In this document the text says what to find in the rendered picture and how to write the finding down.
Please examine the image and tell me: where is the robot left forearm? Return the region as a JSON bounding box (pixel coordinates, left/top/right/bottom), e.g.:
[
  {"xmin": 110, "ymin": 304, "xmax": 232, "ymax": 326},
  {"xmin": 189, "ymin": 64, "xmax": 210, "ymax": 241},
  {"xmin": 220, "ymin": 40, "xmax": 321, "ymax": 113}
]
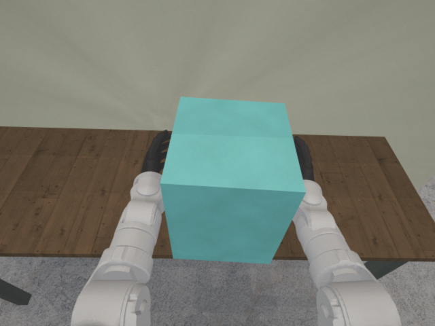
[{"xmin": 71, "ymin": 171, "xmax": 164, "ymax": 326}]

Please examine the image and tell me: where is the robot right forearm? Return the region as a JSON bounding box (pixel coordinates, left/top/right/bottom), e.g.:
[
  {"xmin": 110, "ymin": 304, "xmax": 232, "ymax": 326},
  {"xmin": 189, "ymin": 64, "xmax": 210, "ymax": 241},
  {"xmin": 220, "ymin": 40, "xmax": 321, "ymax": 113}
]
[{"xmin": 292, "ymin": 180, "xmax": 401, "ymax": 326}]

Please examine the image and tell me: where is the robot right hand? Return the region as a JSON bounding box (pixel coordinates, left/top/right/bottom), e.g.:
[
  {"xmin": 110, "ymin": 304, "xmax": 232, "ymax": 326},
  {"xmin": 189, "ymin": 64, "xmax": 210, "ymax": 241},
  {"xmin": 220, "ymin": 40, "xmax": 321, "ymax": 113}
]
[{"xmin": 294, "ymin": 136, "xmax": 315, "ymax": 181}]

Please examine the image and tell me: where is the table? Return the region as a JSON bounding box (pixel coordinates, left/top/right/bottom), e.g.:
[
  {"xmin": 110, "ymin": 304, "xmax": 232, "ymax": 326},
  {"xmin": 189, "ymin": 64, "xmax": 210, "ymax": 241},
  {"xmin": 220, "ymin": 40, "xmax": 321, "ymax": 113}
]
[{"xmin": 0, "ymin": 126, "xmax": 435, "ymax": 305}]

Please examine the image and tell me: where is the robot right upper arm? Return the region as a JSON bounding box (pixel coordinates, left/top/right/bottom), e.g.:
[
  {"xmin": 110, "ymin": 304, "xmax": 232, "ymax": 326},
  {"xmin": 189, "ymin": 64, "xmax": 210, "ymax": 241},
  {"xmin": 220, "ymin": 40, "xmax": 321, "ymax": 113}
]
[{"xmin": 316, "ymin": 280, "xmax": 400, "ymax": 326}]

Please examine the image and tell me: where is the carton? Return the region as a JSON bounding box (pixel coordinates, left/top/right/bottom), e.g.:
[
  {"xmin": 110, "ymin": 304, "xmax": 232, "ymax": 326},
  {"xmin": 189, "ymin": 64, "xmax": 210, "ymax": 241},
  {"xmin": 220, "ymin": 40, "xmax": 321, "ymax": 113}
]
[{"xmin": 160, "ymin": 96, "xmax": 306, "ymax": 264}]

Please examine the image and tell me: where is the robot left upper arm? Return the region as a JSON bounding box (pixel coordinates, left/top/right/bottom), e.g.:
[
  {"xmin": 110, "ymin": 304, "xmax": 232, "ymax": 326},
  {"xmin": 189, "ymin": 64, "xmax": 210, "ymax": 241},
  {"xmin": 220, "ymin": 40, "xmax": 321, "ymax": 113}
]
[{"xmin": 72, "ymin": 280, "xmax": 151, "ymax": 326}]

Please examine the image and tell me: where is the robot left hand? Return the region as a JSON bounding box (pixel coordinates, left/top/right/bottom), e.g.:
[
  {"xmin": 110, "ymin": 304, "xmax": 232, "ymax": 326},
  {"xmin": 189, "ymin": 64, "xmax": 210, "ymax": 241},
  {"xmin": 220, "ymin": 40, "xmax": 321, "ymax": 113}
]
[{"xmin": 141, "ymin": 130, "xmax": 172, "ymax": 173}]

